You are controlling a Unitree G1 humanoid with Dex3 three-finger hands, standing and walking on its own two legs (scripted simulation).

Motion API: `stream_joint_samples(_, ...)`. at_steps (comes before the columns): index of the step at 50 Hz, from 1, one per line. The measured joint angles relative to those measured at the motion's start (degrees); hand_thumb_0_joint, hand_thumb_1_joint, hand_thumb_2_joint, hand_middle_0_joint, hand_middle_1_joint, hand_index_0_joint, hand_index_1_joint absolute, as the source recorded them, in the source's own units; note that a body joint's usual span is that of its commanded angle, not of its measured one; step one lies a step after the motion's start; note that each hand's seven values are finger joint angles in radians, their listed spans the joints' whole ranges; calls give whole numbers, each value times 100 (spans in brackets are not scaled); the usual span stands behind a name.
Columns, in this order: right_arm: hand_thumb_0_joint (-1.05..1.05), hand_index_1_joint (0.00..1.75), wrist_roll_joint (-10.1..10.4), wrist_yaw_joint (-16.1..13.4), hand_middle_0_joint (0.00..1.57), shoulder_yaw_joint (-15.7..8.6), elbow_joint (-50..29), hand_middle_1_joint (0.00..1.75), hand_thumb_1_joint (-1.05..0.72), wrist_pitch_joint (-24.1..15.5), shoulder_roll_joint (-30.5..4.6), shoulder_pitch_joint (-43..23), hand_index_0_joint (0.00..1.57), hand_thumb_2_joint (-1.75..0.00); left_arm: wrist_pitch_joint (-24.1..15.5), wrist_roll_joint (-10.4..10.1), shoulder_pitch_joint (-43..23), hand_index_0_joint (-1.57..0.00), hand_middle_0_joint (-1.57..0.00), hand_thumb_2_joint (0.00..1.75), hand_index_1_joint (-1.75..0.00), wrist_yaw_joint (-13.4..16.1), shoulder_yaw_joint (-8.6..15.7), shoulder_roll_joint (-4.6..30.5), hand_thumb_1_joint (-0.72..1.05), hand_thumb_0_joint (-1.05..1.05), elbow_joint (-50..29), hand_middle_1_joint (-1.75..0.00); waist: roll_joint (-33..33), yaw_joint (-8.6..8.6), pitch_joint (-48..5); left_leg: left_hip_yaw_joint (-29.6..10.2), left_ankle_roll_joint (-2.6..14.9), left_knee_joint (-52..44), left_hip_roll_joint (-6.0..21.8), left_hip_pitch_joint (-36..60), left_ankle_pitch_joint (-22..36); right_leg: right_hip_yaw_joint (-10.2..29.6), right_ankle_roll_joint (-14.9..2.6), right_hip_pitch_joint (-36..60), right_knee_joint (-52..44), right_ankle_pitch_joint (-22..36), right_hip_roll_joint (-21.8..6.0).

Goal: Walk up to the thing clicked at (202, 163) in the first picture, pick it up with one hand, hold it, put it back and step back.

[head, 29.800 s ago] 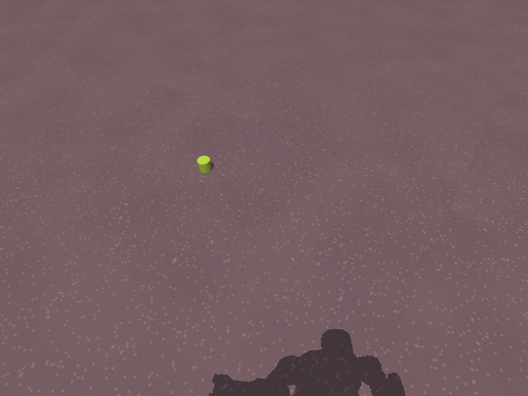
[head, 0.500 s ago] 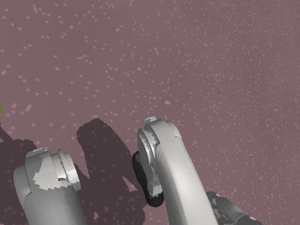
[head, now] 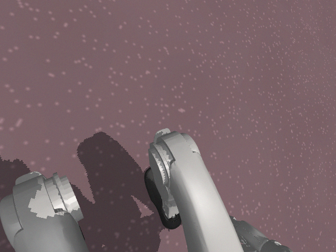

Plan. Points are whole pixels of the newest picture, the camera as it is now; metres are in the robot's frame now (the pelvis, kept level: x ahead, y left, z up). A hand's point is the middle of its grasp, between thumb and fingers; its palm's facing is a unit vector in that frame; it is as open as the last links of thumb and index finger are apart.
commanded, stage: close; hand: left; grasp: from above
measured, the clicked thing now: out of the picture +0.44 +0.32 -0.26
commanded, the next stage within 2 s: settle in 1.34 s
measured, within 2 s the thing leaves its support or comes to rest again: leaves its support in 1.70 s
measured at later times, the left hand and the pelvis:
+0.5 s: hand out of the picture +0.42 +0.31 -0.24, palm faces -0.41 -0.12 -0.91, open 10.5 cm; pelvis -0.01 +0.00 +0.00, yaw -1 degrees
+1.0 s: hand out of the picture +0.42 +0.32 -0.24, palm faces -0.44 -0.15 -0.89, open 9.9 cm; pelvis +0.00 +0.00 +0.01, yaw +0 degrees
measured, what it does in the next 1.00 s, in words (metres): stands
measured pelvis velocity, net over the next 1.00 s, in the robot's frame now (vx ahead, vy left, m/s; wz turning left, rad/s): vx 0.00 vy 0.00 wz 0.00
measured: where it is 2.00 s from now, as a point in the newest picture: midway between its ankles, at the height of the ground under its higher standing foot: (125, 232)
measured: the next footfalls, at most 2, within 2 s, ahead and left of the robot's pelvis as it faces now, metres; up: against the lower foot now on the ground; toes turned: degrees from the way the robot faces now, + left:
none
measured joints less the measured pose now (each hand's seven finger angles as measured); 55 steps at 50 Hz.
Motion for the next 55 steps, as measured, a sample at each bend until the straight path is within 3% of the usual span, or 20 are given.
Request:
stream_joint_samples(6,0,30,3,-14,20,45,-9,30,-91,82,33,53,20,-90,-199,-104,77,-32,-27,72,-91,-128,-151,17,-18,0,-77,-96,25,48,23,-27,-29,-34,8,54,-12,-26,23,36,-35,11,-15)
stream_joint_samples(10,0,30,5,-32,20,124,-55,30,-91,129,41,51,20,-90,-362,-59,130,-34,-29,69,-89,-135,-230,-20,-15,0,-52,-94,-4,53,40,-57,-51,-55,13,102,8,-52,34,71,-62,46,-12)
stream_joint_samples(13,0,30,7,-58,20,152,-97,30,-91,137,32,40,20,-89,-487,38,171,-37,-31,69,-87,-20,-151,-23,-11,0,-65,-93,-37,52,50,-87,-67,-59,18,115,35,-77,26,75,-78,84,-2)
stream_joint_samples(19,0,30,-44,-110,20,126,-93,30,-90,127,-26,-66,20,-89,-479,256,171,-42,-37,66,-83,317,-227,-33,-4,0,5,-88,-103,29,77,-96,-70,-54,36,132,77,-83,21,77,-84,146,22)
stream_joint_samples(24,0,30,-48,-130,20,47,-51,30,-90,69,-70,-136,20,-89,-270,225,168,-46,-41,62,-78,507,-269,-96,1,0,27,-84,-100,24,77,-79,-39,-101,56,110,103,-81,28,69,-146,177,27)
stream_joint_samples(34,0,30,26,-84,20,12,-77,30,-90,-119,-189,-88,20,-89,-79,-38,64,-57,-53,55,-70,268,-131,-89,6,-1,107,-76,-80,24,66,-33,-7,-134,57,112,64,-58,21,91,-168,122,-6)
stream_joint_samples(44,0,30,7,-69,20,42,-90,30,-90,-87,-136,-79,20,-89,-255,-28,63,-56,-62,52,-68,86,-218,5,7,0,21,-74,-77,43,117,-57,-37,-116,26,143,44,-75,48,129,-140,89,-41)
stream_joint_samples(55,0,30,-19,-88,20,105,-110,30,-90,-83,-103,-89,20,-89,-323,19,15,-58,-68,54,-67,219,-335,30,8,1,49,-71,-90,47,168,-65,-49,-147,27,156,62,-88,42,139,-170,109,-52)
